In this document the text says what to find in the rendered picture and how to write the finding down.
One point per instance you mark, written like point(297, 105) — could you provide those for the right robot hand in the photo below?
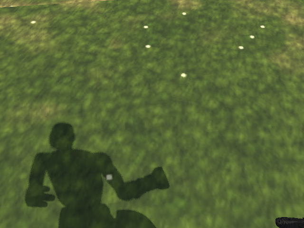
point(285, 222)

